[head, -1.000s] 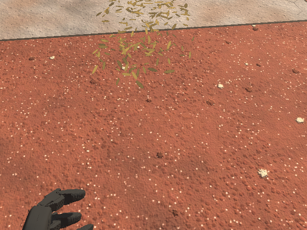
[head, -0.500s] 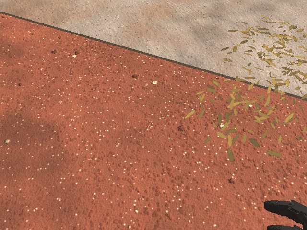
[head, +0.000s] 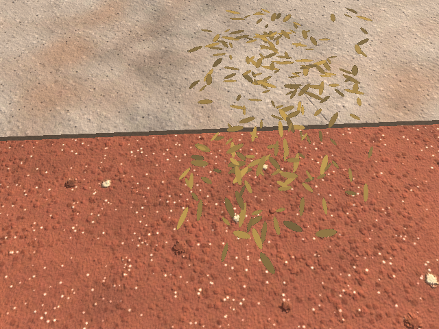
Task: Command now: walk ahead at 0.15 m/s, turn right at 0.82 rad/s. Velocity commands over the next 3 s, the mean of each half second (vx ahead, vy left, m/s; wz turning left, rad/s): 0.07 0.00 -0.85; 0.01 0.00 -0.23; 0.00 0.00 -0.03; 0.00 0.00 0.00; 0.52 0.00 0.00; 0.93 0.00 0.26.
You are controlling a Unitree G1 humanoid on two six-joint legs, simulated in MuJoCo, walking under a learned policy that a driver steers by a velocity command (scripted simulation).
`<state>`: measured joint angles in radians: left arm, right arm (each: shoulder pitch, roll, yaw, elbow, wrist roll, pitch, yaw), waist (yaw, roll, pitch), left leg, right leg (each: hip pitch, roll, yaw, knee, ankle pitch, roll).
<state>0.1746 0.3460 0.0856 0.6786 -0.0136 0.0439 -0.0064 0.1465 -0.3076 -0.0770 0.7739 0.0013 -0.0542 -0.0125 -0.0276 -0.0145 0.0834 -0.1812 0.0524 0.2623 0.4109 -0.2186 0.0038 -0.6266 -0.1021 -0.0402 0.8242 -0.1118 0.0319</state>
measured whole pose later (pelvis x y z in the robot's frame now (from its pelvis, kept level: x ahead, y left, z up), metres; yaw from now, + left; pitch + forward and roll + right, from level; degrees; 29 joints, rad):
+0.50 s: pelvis +0.12 +0.01 -0.01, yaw -26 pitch +2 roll +1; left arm 0.15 0.33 0.09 0.54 -0.01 0.06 0.03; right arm 0.06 -0.31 -0.07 0.79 0.00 -0.01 0.01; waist 0.01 -0.01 0.04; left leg -0.41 -0.05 -0.11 0.63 -0.27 -0.05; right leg -0.39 0.14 0.25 0.53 -0.16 -0.02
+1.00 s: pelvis +0.14 +0.01 +0.00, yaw -31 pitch -1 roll +0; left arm 0.21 0.26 0.04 0.69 0.02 0.04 0.02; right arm 0.16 -0.25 -0.02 0.83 -0.01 -0.01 0.01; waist -0.02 0.01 0.04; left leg -0.26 0.00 -0.03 0.50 -0.24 -0.01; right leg -0.18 0.00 0.08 0.50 -0.31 0.02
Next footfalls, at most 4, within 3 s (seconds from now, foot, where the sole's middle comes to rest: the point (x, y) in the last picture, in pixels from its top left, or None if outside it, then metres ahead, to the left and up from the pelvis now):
0.08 right None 0.18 -0.12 -0.77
0.54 left None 0.25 0.09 -0.77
0.88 right None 0.08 -0.11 -0.77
2.76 right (354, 278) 0.58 -0.37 -0.77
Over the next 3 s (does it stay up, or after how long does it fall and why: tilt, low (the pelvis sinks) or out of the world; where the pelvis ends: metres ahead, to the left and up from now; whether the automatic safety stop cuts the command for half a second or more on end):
stays up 0.60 -0.27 0.00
